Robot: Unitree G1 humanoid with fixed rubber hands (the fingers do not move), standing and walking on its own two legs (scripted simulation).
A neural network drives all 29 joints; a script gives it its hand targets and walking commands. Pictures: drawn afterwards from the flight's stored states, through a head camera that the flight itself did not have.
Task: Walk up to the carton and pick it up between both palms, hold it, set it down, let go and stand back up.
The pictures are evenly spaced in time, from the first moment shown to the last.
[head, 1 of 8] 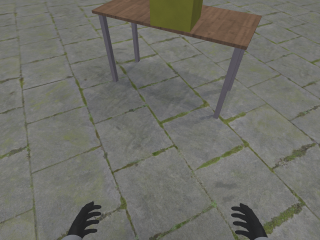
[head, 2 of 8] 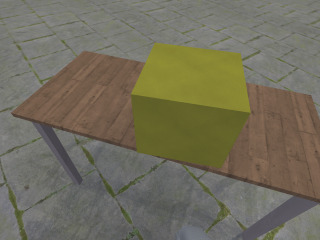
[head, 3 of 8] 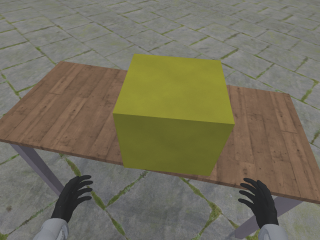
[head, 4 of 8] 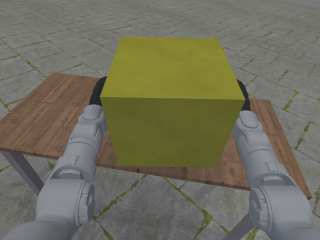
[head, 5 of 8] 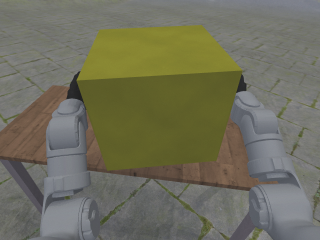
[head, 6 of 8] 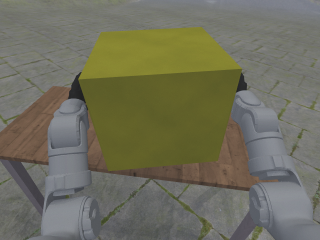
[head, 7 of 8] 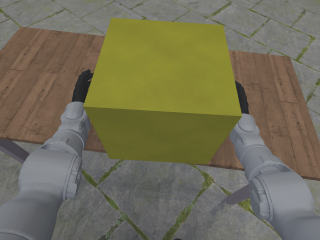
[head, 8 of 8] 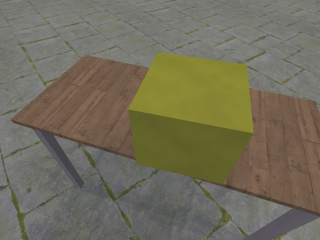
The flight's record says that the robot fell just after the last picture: no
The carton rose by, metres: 0.19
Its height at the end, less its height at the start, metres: +0.00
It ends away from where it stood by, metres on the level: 0.02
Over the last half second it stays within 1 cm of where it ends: yes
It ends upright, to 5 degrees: yes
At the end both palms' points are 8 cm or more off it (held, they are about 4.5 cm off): yes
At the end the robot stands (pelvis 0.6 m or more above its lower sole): yes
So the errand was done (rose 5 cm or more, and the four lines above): yes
